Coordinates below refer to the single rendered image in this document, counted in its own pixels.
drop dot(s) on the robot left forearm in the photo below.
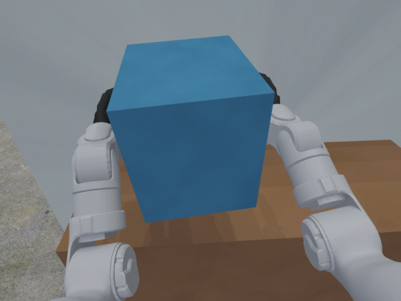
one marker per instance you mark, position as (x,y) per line
(96,184)

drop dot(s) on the robot left upper arm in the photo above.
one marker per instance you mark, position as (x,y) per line
(102,273)

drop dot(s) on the pedestal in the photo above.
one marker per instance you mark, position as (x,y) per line
(257,254)

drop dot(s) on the right robot hand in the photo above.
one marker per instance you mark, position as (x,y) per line
(269,82)

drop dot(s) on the left robot hand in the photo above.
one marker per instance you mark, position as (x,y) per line
(101,113)

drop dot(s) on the robot right forearm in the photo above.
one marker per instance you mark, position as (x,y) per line
(317,184)

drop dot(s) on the carton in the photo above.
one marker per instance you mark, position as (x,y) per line
(191,119)

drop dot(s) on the robot right upper arm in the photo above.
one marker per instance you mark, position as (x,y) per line
(343,242)

